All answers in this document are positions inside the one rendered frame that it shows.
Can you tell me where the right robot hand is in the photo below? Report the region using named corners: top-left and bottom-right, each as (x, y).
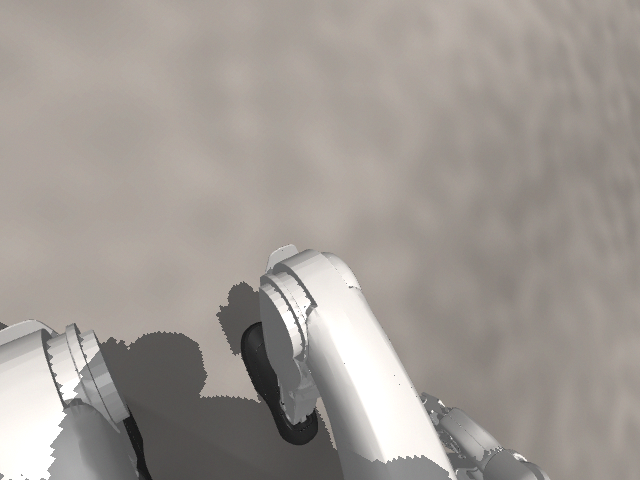
top-left (419, 392), bottom-right (505, 480)

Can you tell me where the right robot foot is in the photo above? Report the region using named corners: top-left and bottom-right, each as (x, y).
top-left (241, 322), bottom-right (318, 445)

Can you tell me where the left robot foot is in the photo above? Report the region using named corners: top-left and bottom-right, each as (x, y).
top-left (123, 405), bottom-right (152, 480)

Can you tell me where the right robot arm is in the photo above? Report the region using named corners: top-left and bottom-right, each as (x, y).
top-left (483, 449), bottom-right (550, 480)

